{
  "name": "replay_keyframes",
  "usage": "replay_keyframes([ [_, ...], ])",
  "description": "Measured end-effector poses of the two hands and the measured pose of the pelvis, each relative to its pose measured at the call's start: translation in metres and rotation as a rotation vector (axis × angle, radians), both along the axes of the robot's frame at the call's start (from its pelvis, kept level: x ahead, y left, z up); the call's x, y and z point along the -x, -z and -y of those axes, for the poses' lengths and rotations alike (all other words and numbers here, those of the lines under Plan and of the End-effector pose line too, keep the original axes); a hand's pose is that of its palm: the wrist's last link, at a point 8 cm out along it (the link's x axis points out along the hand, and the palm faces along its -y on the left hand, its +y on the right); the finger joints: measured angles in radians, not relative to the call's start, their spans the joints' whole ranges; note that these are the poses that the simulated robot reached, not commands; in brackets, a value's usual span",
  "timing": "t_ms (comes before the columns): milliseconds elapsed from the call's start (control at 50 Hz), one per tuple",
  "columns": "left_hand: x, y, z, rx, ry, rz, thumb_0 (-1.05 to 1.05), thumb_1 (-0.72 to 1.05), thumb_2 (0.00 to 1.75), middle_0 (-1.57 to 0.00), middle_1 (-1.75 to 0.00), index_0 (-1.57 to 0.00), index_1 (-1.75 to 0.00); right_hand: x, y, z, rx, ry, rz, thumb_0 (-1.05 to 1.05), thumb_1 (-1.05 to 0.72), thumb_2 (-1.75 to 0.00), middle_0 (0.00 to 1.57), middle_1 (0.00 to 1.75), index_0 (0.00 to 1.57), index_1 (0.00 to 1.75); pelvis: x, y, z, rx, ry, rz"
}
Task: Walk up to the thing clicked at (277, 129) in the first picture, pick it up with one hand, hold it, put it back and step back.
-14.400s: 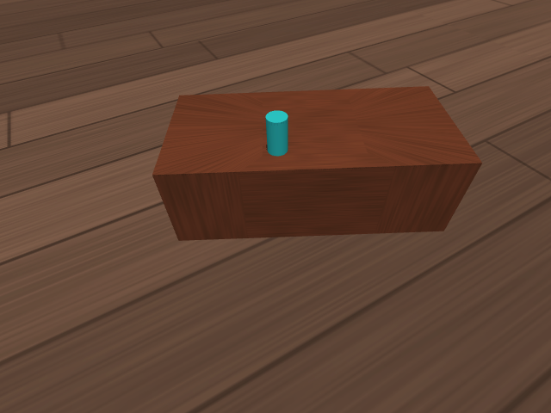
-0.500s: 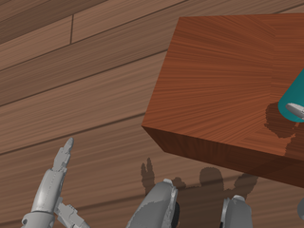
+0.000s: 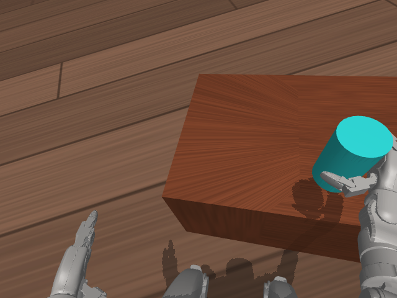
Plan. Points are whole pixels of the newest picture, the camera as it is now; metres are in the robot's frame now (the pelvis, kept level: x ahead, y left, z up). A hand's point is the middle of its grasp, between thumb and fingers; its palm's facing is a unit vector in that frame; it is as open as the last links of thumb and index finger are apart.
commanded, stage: lift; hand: right
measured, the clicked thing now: (345, 157) +0.42 -0.20 +0.02
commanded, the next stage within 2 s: hold in 1.00 s
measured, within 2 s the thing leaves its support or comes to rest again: neither
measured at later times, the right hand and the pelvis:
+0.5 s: hand (352, 164) +0.38 -0.19 +0.07, palm faces +0.26 +0.97 +0.01, open 11.5 cm; pelvis +0.01 +0.00 +0.04, yaw -1 degrees
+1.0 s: hand (347, 161) +0.37 -0.18 +0.09, palm faces +0.25 +0.97 +0.01, open 11.5 cm; pelvis +0.02 +0.01 +0.05, yaw -1 degrees
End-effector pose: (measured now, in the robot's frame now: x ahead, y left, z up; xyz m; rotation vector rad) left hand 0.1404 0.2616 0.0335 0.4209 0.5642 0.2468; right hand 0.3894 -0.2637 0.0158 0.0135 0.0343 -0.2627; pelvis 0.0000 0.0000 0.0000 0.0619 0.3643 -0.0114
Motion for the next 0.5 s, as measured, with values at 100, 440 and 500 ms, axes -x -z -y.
replay_keyframes([
  [100,0.001,0.002,-0.002,0.033,-0.011,-0.012,-0.01,-0.54,0.06,-0.05,-0.04,-0.05,-0.05,0.015,-0.013,-0.004,0.005,0.000,-0.004,-0.02,0.61,-0.92,0.65,1.07,0.70,1.10,0.001,-0.009,0.000,0.012,0.002,0.031],
  [440,-0.003,0.008,-0.002,0.108,-0.040,-0.051,-0.01,-0.53,0.05,-0.05,-0.05,-0.05,-0.04,0.042,-0.050,-0.024,0.009,-0.002,0.028,-0.02,0.61,-0.92,0.65,1.07,0.69,1.10,-0.004,-0.032,-0.004,0.038,0.000,0.109],
  [500,-0.005,0.007,-0.004,0.115,-0.047,-0.052,-0.01,-0.53,0.05,-0.05,-0.05,-0.05,-0.04,0.043,-0.055,-0.026,0.010,0.001,0.025,-0.02,0.61,-0.92,0.65,1.08,0.69,1.10,-0.007,-0.035,-0.005,0.041,0.000,0.117],
])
